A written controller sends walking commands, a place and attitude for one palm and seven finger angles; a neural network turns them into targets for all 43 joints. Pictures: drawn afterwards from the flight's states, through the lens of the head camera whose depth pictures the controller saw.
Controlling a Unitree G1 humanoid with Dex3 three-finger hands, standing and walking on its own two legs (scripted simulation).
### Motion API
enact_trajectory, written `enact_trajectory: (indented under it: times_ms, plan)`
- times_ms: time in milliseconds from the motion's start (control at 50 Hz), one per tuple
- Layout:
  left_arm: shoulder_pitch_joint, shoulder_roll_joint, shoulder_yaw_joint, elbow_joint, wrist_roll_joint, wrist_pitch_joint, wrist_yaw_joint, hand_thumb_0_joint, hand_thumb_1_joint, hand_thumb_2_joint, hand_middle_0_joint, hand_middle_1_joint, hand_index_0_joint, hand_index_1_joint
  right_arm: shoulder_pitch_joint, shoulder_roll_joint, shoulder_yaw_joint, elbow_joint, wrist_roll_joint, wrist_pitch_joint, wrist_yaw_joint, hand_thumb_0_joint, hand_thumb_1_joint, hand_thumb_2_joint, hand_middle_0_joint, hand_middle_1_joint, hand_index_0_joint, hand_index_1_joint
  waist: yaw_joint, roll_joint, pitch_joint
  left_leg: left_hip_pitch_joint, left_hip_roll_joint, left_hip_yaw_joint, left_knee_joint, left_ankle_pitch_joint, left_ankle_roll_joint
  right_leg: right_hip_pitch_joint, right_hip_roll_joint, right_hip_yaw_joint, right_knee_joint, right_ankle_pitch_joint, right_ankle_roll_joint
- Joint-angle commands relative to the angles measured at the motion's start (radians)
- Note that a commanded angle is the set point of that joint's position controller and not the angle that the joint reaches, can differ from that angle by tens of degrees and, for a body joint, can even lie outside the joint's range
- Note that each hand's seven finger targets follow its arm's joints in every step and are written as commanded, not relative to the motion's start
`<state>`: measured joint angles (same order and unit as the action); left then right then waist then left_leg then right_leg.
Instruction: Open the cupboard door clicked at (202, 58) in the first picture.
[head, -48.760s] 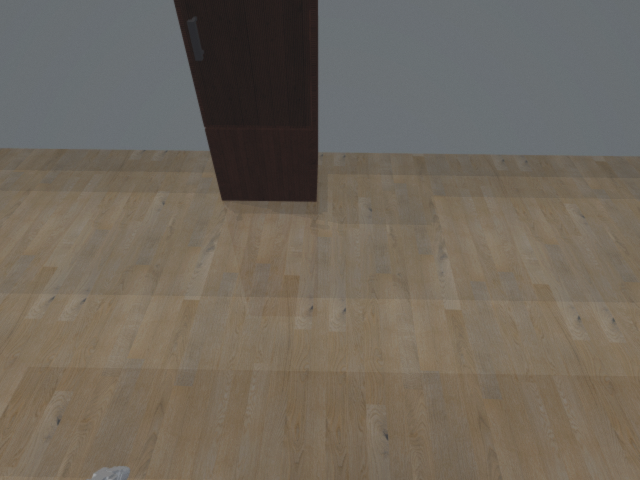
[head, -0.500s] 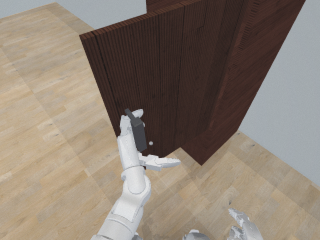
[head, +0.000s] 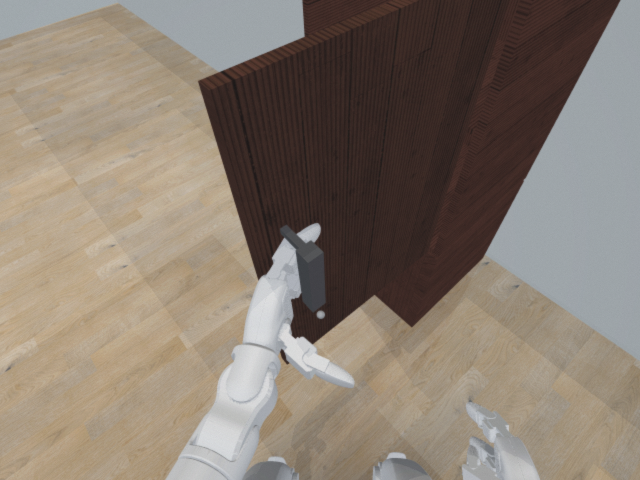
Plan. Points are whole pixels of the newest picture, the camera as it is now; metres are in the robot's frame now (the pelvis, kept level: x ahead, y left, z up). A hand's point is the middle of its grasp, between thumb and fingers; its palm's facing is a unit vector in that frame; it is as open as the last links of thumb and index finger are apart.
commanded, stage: slide the hand sideways off the handle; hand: left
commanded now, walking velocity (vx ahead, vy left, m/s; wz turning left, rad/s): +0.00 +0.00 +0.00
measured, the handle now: (301, 268) +0.37 +0.04 +0.05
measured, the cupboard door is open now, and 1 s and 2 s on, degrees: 88 86 86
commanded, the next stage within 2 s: draw the hand back to the body in 0.90 s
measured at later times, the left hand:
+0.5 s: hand (288, 333) +0.28 +0.05 +0.05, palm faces -0.13 -0.99 -0.03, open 16.1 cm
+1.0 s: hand (246, 368) +0.24 +0.09 +0.06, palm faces -0.11 -0.99 -0.04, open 16.3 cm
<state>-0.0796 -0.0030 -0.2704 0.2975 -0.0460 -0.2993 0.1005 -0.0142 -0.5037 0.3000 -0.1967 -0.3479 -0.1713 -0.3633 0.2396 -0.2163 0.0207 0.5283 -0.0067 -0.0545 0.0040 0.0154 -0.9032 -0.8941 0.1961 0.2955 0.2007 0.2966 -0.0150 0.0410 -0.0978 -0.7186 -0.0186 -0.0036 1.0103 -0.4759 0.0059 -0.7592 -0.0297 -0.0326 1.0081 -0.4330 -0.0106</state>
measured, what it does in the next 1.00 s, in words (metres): stands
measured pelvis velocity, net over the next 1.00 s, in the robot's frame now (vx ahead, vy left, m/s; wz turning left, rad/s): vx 0.02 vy -0.02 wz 0.01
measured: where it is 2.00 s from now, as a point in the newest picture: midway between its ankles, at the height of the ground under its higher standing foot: outside the picture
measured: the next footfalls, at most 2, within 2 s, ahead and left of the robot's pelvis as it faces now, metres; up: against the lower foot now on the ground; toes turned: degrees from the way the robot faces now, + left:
none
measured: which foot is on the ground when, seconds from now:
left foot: down 0.00-1.00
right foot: down 0.00-1.00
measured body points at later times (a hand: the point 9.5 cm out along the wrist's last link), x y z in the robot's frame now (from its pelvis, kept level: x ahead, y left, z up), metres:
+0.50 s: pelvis +0.02 -0.01 +0.00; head +0.07 -0.03 +0.44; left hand +0.28 +0.10 +0.06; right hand +0.19 -0.24 -0.09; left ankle +0.02 +0.12 -0.67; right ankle +0.04 -0.11 -0.67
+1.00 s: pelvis +0.02 -0.02 -0.02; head +0.07 -0.03 +0.43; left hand +0.24 +0.15 +0.06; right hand +0.21 -0.24 -0.09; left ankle +0.02 +0.12 -0.67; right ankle +0.04 -0.11 -0.67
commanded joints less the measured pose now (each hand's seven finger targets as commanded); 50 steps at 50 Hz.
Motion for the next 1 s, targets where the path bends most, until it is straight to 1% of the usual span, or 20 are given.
enact_trajectory:
  times_ms: [0,20,40,120,140,220,320,360,520,660,700,740,780,840,860,900,920,940,960,980]
  plan:
    - [-0.188,-0.018,0.062,-0.267,0.04,-0.102,0.06,0.0,-0.5,0.3,-0.15,-0.3,-0.15,-0.3,-0.058,-0.092,-0.044,-0.161,-0.012,-0.045,0.005,0.0,-0.9,-0.9,0.2,0.3,0.2,0.3,0.002,-0.133,-0.265,0.067,-0.005,-0.015,-0.146,0.126,0.006,0.161,0.019,-0.002,-0.144,0.119,-0.027]
    - [-0.159,0.002,0.072,-0.274,0.055,-0.106,0.065,0.0,-0.5,0.3,-0.15,-0.3,-0.15,-0.3,-0.06,-0.095,-0.045,-0.169,-0.013,-0.041,0.007,0.0,-0.9,-0.9,0.2,0.3,0.2,0.3,0.015,-0.123,-0.274,0.06,-0.005,-0.017,-0.149,0.136,0.005,0.173,0.02,-0.001,-0.136,0.124,-0.031]
    - [-0.155,-0.018,0.047,-0.283,0.063,-0.108,0.063,0.0,-0.5,0.3,-0.15,-0.3,-0.15,-0.3,-0.067,-0.089,-0.042,-0.175,-0.013,-0.038,0.01,0.0,-0.9,-0.9,0.2,0.3,0.2,0.3,0.008,-0.088,-0.259,0.061,-0.006,-0.008,-0.143,0.125,0.006,0.159,0.019,0.004,-0.138,0.121,-0.03]
    - [-0.11,0.01,0.06,-0.318,0.069,-0.096,0.048,0.0,-0.5,0.3,-0.15,-0.3,-0.15,-0.3,-0.065,-0.093,-0.043,-0.194,-0.007,-0.024,0.006,0.0,-0.9,-0.9,0.2,0.3,0.2,0.3,0.013,-0.098,-0.253,0.052,-0.005,-0.01,-0.146,0.113,0.007,0.17,0.022,0.006,-0.141,0.109,-0.032]
    - [-0.101,0.0,0.051,-0.326,0.062,-0.091,0.043,0.0,-0.5,0.3,-0.15,-0.3,-0.15,-0.3,-0.068,-0.09,-0.041,-0.197,-0.007,-0.024,0.004,0.0,-0.9,-0.9,0.2,0.3,0.2,0.3,0.01,-0.084,-0.25,0.055,-0.005,-0.007,-0.147,0.109,0.006,0.167,0.022,0.006,-0.142,0.11,-0.03]
    - [-0.058,0.047,0.097,-0.359,0.029,-0.07,0.016,0.0,-0.5,0.3,-0.15,-0.3,-0.15,-0.3,-0.066,-0.094,-0.039,-0.202,0.0,-0.02,-0.013,0.0,-0.9,-0.9,0.2,0.3,0.2,0.3,0.01,-0.139,-0.237,0.038,-0.008,-0.005,-0.144,0.101,0.011,0.194,0.025,0.017,-0.166,0.104,-0.023]
    - [0.053,0.067,0.127,-0.407,0.004,-0.064,-0.019,0.0,-0.5,0.3,-0.15,-0.3,-0.15,-0.3,-0.057,-0.091,-0.038,-0.211,0.002,-0.027,-0.018,0.0,-0.9,-0.9,0.2,0.3,0.2,0.3,0.024,-0.108,-0.241,0.039,-0.013,0.0,-0.135,0.155,0.007,0.222,0.023,0.019,-0.154,0.183,-0.023]
    - [0.1,0.078,0.14,-0.431,-0.001,-0.069,-0.033,0.0,-0.5,0.3,-0.15,-0.3,-0.15,-0.3,-0.05,-0.09,-0.041,-0.213,0.002,-0.031,-0.019,0.0,-0.9,-0.9,0.2,0.3,0.2,0.3,0.022,-0.117,-0.244,0.04,-0.011,0.002,-0.124,0.171,0.006,0.223,0.022,0.021,-0.145,0.214,-0.02]
    - [0.199,0.118,0.145,-0.545,-0.014,-0.08,-0.102,0.0,-0.5,0.3,-0.15,-0.3,-0.15,-0.3,-0.038,-0.095,-0.045,-0.228,0.006,-0.058,-0.023,0.0,-0.9,-0.9,0.2,0.3,0.2,0.3,0.003,-0.078,-0.24,0.027,-0.014,-0.004,-0.086,0.196,0.01,0.201,0.023,0.027,-0.123,0.257,-0.017]
    - [0.349,0.163,0.204,-0.609,-0.052,-0.077,-0.152,0.0,-0.5,0.3,-0.15,-0.3,-0.15,-0.3,-0.03,-0.098,-0.047,-0.24,0.011,-0.081,-0.033,0.0,-0.9,-0.9,0.2,0.3,0.2,0.3,0.015,-0.084,-0.251,0.01,-0.017,-0.002,-0.065,0.207,0.007,0.216,0.022,0.035,-0.114,0.283,-0.011]
    - [0.333,0.173,0.207,-0.629,-0.06,-0.077,-0.166,0.0,-0.5,0.3,-0.15,-0.3,-0.15,-0.3,-0.031,-0.101,-0.045,-0.243,0.012,-0.087,-0.037,0.0,-0.9,-0.9,0.2,0.3,0.2,0.3,0.002,-0.088,-0.235,-0.005,-0.017,-0.004,-0.055,0.19,0.008,0.2,0.021,0.039,-0.116,0.261,-0.007]
    - [0.357,0.179,0.219,-0.626,-0.068,-0.077,-0.176,0.0,-0.5,0.3,-0.15,-0.3,-0.15,-0.3,-0.029,-0.103,-0.046,-0.242,0.01,-0.095,-0.04,0.0,-0.9,-0.9,0.2,0.3,0.2,0.3,0.002,-0.109,-0.235,-0.022,-0.017,-0.006,-0.045,0.188,0.008,0.204,0.018,0.047,-0.117,0.26,-0.004]
    - [0.411,0.2,0.246,-0.637,-0.079,-0.08,-0.194,0.0,-0.5,0.3,-0.15,-0.3,-0.15,-0.3,-0.027,-0.105,-0.047,-0.246,0.013,-0.099,-0.042,0.0,-0.9,-0.9,0.2,0.3,0.2,0.3,0.009,-0.103,-0.236,-0.026,-0.018,-0.002,-0.04,0.186,0.007,0.212,0.017,0.054,-0.12,0.265,-0.002]
    - [0.432,0.188,0.225,-0.688,-0.09,-0.09,-0.221,0.0,-0.5,0.3,-0.15,-0.3,-0.15,-0.3,-0.026,-0.105,-0.048,-0.254,0.015,-0.111,-0.042,0.0,-0.9,-0.9,0.2,0.3,0.2,0.3,0.003,-0.074,-0.26,-0.012,-0.019,-0.005,-0.029,0.208,0.009,0.204,0.017,0.05,-0.104,0.293,-0.001]
    - [0.455,0.193,0.231,-0.684,-0.097,-0.091,-0.226,0.0,-0.5,0.3,-0.15,-0.3,-0.15,-0.3,-0.02,-0.107,-0.049,-0.253,0.016,-0.114,-0.042,0.0,-0.9,-0.9,0.2,0.3,0.2,0.3,0.003,-0.082,-0.248,-0.015,-0.017,-0.009,-0.032,0.205,0.007,0.197,0.02,0.04,-0.098,0.286,-0.003]
    - [0.443,0.172,0.193,-0.711,-0.099,-0.094,-0.238,0.0,-0.5,0.3,-0.15,-0.3,-0.15,-0.3,-0.021,-0.107,-0.047,-0.26,0.016,-0.123,-0.042,0.0,-0.9,-0.9,0.2,0.3,0.2,0.3,-0.007,-0.054,-0.229,-0.016,-0.017,-0.013,-0.026,0.192,0.007,0.164,0.02,0.036,-0.095,0.257,-0.003]
    - [0.443,0.187,0.206,-0.698,-0.095,-0.09,-0.235,0.0,-0.5,0.3,-0.15,-0.3,-0.15,-0.3,-0.019,-0.112,-0.049,-0.257,0.016,-0.125,-0.043,0.0,-0.9,-0.9,0.2,0.3,0.2,0.3,-0.009,-0.081,-0.216,-0.025,-0.015,-0.017,-0.024,0.188,0.009,0.153,0.025,0.03,-0.093,0.234,-0.007]
    - [0.428,0.168,0.18,-0.696,-0.091,-0.087,-0.235,0.0,-0.5,0.3,-0.15,-0.3,-0.15,-0.3,-0.024,-0.113,-0.047,-0.26,0.017,-0.128,-0.044,0.0,-0.9,-0.9,0.2,0.3,0.2,0.3,-0.02,-0.075,-0.194,-0.034,-0.015,-0.016,-0.017,0.162,0.01,0.126,0.023,0.036,-0.1,0.201,-0.003]
    - [0.406,0.202,0.215,-0.699,-0.091,-0.087,-0.229,0.0,-0.5,0.3,-0.15,-0.3,-0.15,-0.3,-0.018,-0.115,-0.049,-0.254,0.015,-0.129,-0.045,0.0,-0.9,-0.9,0.2,0.3,0.2,0.3,-0.017,-0.078,-0.205,-0.044,-0.014,-0.017,-0.014,0.145,0.008,0.121,0.022,0.036,-0.098,0.168,-0.005]
    - [0.419,0.205,0.225,-0.692,-0.089,-0.084,-0.224,0.0,-0.5,0.3,-0.15,-0.3,-0.15,-0.3,-0.021,-0.115,-0.049,-0.257,0.015,-0.13,-0.046,0.0,-0.9,-0.9,0.2,0.3,0.2,0.3,-0.008,-0.078,-0.198,-0.05,-0.015,-0.016,-0.015,0.133,0.007,0.12,0.023,0.04,-0.101,0.142,-0.008]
